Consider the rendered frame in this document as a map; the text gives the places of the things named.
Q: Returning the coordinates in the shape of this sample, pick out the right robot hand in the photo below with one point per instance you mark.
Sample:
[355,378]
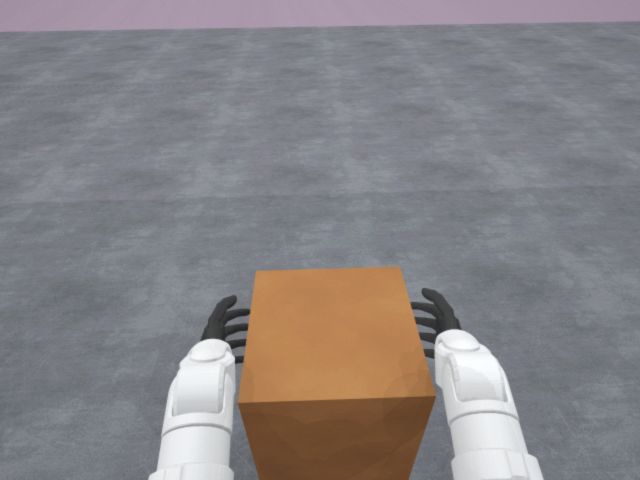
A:
[441,310]

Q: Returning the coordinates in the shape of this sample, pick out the left robot forearm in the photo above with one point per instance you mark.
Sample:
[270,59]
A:
[198,419]

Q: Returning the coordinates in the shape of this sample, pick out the left robot hand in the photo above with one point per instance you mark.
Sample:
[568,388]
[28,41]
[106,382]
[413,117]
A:
[216,328]

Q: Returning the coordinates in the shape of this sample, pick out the right robot forearm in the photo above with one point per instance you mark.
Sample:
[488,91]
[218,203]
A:
[486,434]

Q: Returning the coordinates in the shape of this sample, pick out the carton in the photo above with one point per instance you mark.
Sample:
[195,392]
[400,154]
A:
[335,384]

